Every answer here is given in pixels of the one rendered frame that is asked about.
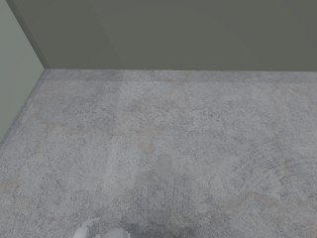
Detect robot left hand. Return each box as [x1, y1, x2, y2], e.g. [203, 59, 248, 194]
[72, 217, 101, 238]

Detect left robot thigh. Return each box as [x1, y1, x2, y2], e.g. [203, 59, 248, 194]
[103, 228, 131, 238]

